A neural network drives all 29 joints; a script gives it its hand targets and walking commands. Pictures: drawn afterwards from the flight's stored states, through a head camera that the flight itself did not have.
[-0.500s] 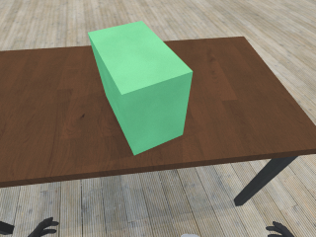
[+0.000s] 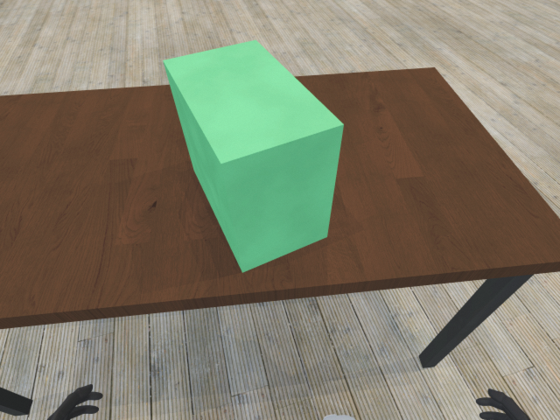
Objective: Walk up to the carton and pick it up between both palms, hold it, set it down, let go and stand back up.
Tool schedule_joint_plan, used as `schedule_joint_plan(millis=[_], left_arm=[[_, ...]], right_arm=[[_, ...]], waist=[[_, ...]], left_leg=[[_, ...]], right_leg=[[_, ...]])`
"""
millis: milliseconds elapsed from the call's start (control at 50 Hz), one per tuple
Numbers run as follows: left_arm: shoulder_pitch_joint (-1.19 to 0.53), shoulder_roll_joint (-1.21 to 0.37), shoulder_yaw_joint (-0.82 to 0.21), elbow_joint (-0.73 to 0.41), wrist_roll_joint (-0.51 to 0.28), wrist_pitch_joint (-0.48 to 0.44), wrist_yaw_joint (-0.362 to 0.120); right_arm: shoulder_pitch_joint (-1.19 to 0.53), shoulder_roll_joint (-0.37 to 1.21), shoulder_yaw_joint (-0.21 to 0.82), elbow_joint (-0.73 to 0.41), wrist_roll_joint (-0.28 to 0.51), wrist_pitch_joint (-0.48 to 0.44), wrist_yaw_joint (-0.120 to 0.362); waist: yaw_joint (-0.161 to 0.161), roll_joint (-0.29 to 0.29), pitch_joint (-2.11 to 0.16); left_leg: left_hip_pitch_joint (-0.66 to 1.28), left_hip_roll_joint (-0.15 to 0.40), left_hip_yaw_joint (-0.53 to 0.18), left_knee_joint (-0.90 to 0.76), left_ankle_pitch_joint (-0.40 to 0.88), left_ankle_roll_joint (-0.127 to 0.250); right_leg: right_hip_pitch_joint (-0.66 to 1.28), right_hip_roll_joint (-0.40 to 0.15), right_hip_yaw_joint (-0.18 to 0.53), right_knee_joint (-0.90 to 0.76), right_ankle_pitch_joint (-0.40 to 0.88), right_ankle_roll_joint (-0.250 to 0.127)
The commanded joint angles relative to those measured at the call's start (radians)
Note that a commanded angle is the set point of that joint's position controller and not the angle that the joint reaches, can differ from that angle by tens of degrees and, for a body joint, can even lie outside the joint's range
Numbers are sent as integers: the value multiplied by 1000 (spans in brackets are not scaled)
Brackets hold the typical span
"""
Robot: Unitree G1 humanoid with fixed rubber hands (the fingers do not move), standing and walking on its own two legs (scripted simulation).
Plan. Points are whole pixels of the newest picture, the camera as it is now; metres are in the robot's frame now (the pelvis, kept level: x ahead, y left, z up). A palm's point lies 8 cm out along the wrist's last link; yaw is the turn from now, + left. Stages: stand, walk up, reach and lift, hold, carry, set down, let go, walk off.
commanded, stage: walk up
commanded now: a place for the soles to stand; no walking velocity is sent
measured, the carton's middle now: (249, 153) +0.53 +0.05 +0.09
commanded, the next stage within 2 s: reach and lift in 0.74 s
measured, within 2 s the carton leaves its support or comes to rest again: neither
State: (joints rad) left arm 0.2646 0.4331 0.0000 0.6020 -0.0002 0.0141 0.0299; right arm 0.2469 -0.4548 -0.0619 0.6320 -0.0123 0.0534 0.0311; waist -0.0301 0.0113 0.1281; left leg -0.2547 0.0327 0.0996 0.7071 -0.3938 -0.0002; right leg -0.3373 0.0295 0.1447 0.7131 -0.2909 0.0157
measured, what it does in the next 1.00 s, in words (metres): stands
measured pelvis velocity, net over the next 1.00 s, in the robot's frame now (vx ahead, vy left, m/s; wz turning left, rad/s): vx -0.01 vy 0.00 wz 0.00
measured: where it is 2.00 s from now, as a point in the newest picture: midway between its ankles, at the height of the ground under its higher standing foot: outside the picture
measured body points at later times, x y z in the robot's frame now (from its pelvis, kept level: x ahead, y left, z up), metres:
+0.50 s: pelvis -0.01 +0.00 +0.00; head +0.00 -0.02 +0.45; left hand +0.13 +0.31 -0.06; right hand +0.11 -0.32 -0.09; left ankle +0.02 +0.12 -0.72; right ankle +0.02 -0.14 -0.72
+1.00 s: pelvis -0.01 +0.00 +0.00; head +0.01 -0.02 +0.45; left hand +0.16 +0.27 -0.08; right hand +0.13 -0.30 -0.10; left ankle +0.02 +0.12 -0.72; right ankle +0.02 -0.14 -0.72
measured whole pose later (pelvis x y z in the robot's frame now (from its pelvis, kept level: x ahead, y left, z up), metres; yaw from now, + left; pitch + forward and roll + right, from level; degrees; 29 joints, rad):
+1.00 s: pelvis -0.01 +0.00 +0.00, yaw +0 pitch -5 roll +1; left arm 0.11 0.28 0.02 0.56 0.00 0.32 0.05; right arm 0.15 -0.37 -0.11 0.85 -0.06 -0.22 0.08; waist -0.02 0.03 0.13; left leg -0.28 0.04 0.10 0.70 -0.34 0.00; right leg -0.29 0.03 0.14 0.73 -0.37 0.02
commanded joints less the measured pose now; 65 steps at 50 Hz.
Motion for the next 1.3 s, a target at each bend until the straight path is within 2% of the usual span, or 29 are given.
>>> schedule_joint_plan(millis=[0, 40, 60, 80, 120, 160, 180, 200, 220, 240, 280, 320, 360, 380, 400, 460, 500, 580, 660, 720, 740, 780, 880, 960, 1060, 1180, 1240, 1260, 1280], left_arm=[[-131, 267, 85, -16, -10, -24, 10], [-85, 228, 84, -15, -19, -28, 9], [-48, 225, 93, -15, -16, -20, 9], [-14, 234, 101, -10, -16, -15, 12], [50, 219, 98, 0, -15, -27, 5], [78, 212, 90, 34, -6, -43, 10], [52, 232, 93, 24, -1, -47, 12], [-8, 285, 104, 17, 3, -48, 18], [-47, 318, 106, 3, 3, -50, 20], [-83, 323, 106, -3, -3, -51, 19], [-82, 278, 91, -4, 2, -53, 17], [-109, 247, 75, -5, -13, -55, 16], [-48, 229, 73, 8, -17, -50, 13], [-31, 225, 74, 22, -23, -41, 13], [-35, 232, 76, 20, -22, -38, 15], [-40, 268, 90, 21, -8, -45, 15], [-72, 262, 81, 15, -9, -53, 10], [-101, 243, 76, 15, -12, -47, 9], [-54, 252, 77, 20, -19, -47, 8], [-69, 260, 75, 21, -17, -47, 6], [-406, 41, 84, -56, 91, 182, 13], [-355, 26, 77, -85, 108, 268, 11], [-357, 102, 116, -218, 88, 311, 34], [-337, 52, 96, -360, 78, 278, 70], [-242, -26, 108, -378, 77, 240, 99], [-142, -93, 113, -359, 66, 196, 113], [-150, -128, 105, -396, 53, 164, 125], [-145, -148, 81, -422, 47, 163, 130], [-138, -168, 82, -407, 52, 153, 137]], right_arm=[[11, -207, -79, -24, 20, -32, -4], [-33, -253, -87, -37, 8, -41, -2], [-71, -261, -87, -49, 2, -45, -3], [-100, -240, -79, -54, 4, -46, -1], [-125, -225, -73, -56, 7, -49, -4], [-121, -201, -65, -56, 13, -42, 1], [-84, -197, -66, -51, 14, -38, 4], [-75, -176, -58, -54, 19, -35, 6], [-42, -176, -63, -66, 21, -27, 8], [-39, -183, -67, -50, 20, -19, 0], [-63, -188, -73, -59, 10, -23, 1], [-42, -202, -73, -30, 14, -44, -4], [-63, -233, -75, -27, 16, -56, -3], [-93, -212, -65, -16, 20, -52, -2], [-96, -206, -58, -29, 19, -49, 1], [-88, -206, -62, -34, 25, -36, 6], [-76, -208, -67, -30, 25, -36, 5], [-72, -210, -59, -25, 24, -45, 2], [-95, -196, -57, -23, 25, -47, 5], [-75, -204, -56, -12, 30, -45, 3], [-169, -32, -103, 262, -103, -277, 19], [-178, -133, -166, 261, -113, -328, 55], [-206, -132, -142, 121, -91, -339, 48], [-202, -133, -154, 73, -67, -336, 58], [-187, -138, -133, 73, -7, -344, 79], [-154, -148, -102, 37, 69, -356, 114], [-148, -145, -87, 46, 112, -359, 133], [-135, -150, -102, 22, 106, -356, 141], [-128, -151, -91, 41, 119, -361, 146]], waist=[[-24, -106, -94], [-3, 69, -92], [8, 123, -79], [23, 116, -38], [57, 115, -66], [62, 127, -123], [41, 101, -146], [11, 2, -129], [-20, -61, -118], [-7, -147, -83], [4, -118, -76], [-22, -55, -144], [4, 36, -194], [23, 56, -151], [25, 37, -113], [8, -36, -110], [-5, -18, -93], [1, -26, -101], [6, 25, -121], [0, 6, -122], [23, 25, -54], [3, -11, -48], [-2, -85, -137], [-7, -33, -229], [62, -15, -309], [100, -64, -303], [105, -37, -317], [88, -69, -333], [107, -43, -327]], left_leg=[[127, 74, -186, -204, -7, 54], [-12, 248, -302, -376, -106, 143], [-112, 329, -324, -413, -93, 198], [-162, 361, -337, -401, -30, 231], [-145, 321, -246, -302, 213, 226], [-43, 237, -137, -167, 349, 144], [-3, 180, -110, -108, 281, 94], [-22, 114, -73, 12, 218, 38], [-24, 44, -105, 20, 33, 2], [10, 23, -140, 2, -74, -4], [40, 33, -171, -89, -28, 13], [169, 118, -193, -213, 205, 47], [114, 207, -226, -258, 223, 118], [24, 224, -209, -282, 188, 135], [-28, 222, -203, -269, 144, 137], [10, 134, -130, -168, 63, 71], [110, 90, -145, -146, 87, 43], [61, 150, -176, -229, 74, 71], [55, 159, -165, -230, 106, 78], [62, 143, -159, -209, 106, 62], [-67, 56, -2, -190, -49, 29], [-78, 44, 5, -149, -110, 42], [187, -9, -9, -88, -23, 9], [194, 16, -55, -193, 83, -15], [189, 2, -43, -246, 351, -30], [263, 0, -44, -287, 446, -22], [270, 1, -23, -322, 454, -31], [294, 1, -40, -326, 432, -33], [302, 3, -46, -329, 452, -41]], right_leg=[[-195, -116, 239, -258, -56, -91], [-85, 11, 23, 7, -88, -32], [-15, 50, -61, 170, -188, -16], [5, 24, -84, 231, -248, -13], [76, 1, -90, 193, -220, -22], [126, -26, -68, -82, -62, -34], [124, -43, 26, -191, 78, -48], [84, -140, 231, -234, 188, -79], [22, -221, 388, -274, 167, -134], [-50, -247, 409, -297, 108, -189], [-64, -202, 387, -285, 60, -175], [-84, -129, 208, -188, 162, -83], [10, -38, 36, -54, 122, -26], [68, -21, 5, -28, 59, -20], [76, -14, 8, -38, 44, -30], [7, -99, 169, -187, 28, -78], [-108, -131, 236, -238, 29, -95], [-57, -86, 130, -181, 33, -56], [-2, -73, 113, -160, 65, -52], [-14, -88, 142, -188, 60, -64], [-62, -37, -177, -129, -127, -98], [-90, -18, -231, -56, -53, -112], [-227, -40, -220, -173, -99, -109], [-47, -5, -214, -212, 54, -82], [127, 33, -199, -255, 266, -63], [134, 37, -196, -315, 329, -55], [159, 41, -181, -352, 303, -60], [153, 47, -191, -355, 290, -64], [149, 46, -182, -364, 288, -72]])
